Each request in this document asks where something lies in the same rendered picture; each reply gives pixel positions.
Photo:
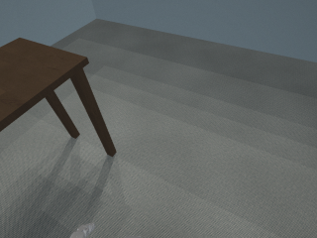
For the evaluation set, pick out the table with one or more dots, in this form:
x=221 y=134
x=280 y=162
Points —
x=30 y=72

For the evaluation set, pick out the robot left hand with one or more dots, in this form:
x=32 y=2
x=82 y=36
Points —
x=83 y=231

